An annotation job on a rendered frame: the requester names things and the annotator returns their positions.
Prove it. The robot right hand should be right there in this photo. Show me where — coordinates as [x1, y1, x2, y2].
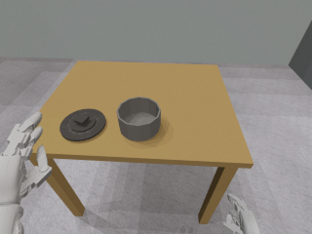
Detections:
[223, 193, 261, 234]

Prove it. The robot left forearm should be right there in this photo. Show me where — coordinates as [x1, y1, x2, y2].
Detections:
[0, 204, 24, 234]

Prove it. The table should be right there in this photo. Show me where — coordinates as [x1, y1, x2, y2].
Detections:
[29, 60, 254, 224]

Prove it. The pot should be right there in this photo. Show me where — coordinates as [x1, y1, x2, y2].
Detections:
[116, 97, 161, 141]

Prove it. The knob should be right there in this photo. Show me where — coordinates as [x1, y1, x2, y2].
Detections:
[73, 114, 90, 125]

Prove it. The robot left hand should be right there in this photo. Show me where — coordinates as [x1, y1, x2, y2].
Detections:
[0, 111, 52, 205]

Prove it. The lid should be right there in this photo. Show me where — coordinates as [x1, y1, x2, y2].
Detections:
[59, 108, 106, 141]

